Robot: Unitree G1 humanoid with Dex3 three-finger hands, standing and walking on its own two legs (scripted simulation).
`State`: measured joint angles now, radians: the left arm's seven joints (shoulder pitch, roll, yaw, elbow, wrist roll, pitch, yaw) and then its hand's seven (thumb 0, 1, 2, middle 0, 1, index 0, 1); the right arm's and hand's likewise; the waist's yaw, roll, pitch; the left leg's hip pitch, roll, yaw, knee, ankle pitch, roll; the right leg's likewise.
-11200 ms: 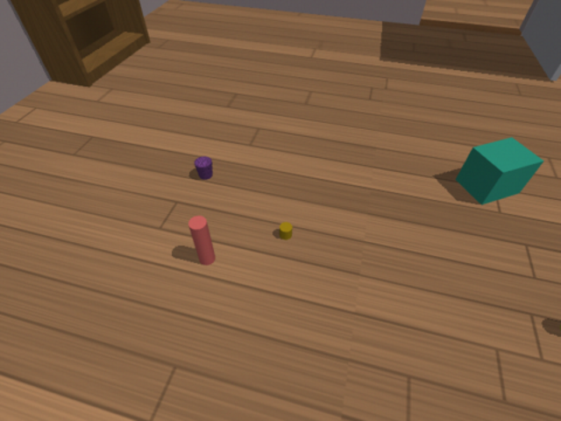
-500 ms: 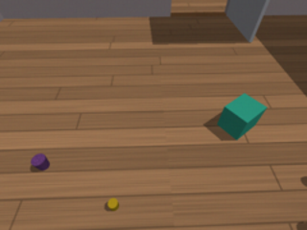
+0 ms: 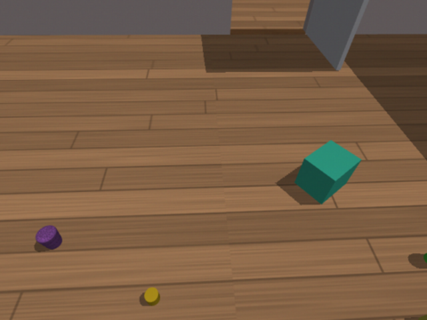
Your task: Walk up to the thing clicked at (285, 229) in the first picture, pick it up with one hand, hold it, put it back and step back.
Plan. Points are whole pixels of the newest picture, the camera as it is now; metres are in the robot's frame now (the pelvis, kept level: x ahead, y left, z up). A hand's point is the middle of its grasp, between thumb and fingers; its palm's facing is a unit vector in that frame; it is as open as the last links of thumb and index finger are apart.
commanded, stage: walk up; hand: left
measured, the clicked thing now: (152, 296) +0.37 +0.26 -0.75
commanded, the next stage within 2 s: stand in 0.58 s
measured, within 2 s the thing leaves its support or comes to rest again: neither
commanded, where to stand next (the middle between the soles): +0.01 +0.00 m, yaw +2 degrees
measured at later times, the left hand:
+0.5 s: hand out of the picture +0.08 +0.25 -0.15, palm faces +0.00 -0.94 -0.34, open 7.4 cm
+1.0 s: hand out of the picture +0.08 +0.25 -0.15, palm faces -0.03 -0.94 -0.34, open 7.4 cm
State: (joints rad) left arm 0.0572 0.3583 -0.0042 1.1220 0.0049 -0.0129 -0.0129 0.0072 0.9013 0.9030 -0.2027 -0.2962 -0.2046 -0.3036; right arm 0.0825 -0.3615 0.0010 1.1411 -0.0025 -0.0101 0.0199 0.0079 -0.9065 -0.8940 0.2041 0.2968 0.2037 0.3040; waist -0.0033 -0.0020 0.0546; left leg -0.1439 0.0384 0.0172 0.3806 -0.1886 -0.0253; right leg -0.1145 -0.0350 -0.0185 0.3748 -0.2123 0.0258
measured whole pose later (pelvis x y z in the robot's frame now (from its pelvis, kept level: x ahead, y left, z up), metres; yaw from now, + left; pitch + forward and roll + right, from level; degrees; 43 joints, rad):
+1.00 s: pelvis +0.00 +0.00 +0.00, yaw +0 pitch -2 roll +0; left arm 0.10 0.35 0.00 1.13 0.01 -0.01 -0.01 0.01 0.90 0.90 -0.20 -0.30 -0.20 -0.30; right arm 0.08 -0.35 0.00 1.14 -0.01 -0.01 0.02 0.01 -0.91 -0.89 0.20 0.30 0.20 0.30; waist 0.00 0.00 0.05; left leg -0.11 0.04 0.02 0.31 -0.16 -0.03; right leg -0.09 -0.03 -0.02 0.31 -0.19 0.02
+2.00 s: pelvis +0.01 -0.01 +0.00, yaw +0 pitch -2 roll +0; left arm 0.12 0.36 -0.01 1.12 0.01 -0.01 -0.01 0.01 0.90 0.90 -0.20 -0.30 -0.20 -0.30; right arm 0.10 -0.35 0.00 1.13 -0.01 0.00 0.01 0.01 -0.91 -0.89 0.20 0.30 0.20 0.30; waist 0.00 0.00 0.05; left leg -0.11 0.05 0.02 0.31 -0.16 -0.04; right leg -0.09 -0.03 -0.02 0.33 -0.20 0.02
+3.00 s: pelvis +0.00 +0.00 +0.00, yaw +0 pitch +1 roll +0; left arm 0.05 0.33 0.06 1.07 0.01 -0.03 0.00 0.01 0.80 0.93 -0.20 -0.39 -0.19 -0.41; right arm 0.18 -0.33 -0.01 0.94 0.04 -0.04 -0.02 0.01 -0.92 -0.90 0.20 0.30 0.20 0.30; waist 0.00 0.00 0.06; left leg -0.24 0.04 0.01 0.42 -0.20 -0.03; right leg -0.21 -0.03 -0.03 0.42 -0.23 0.02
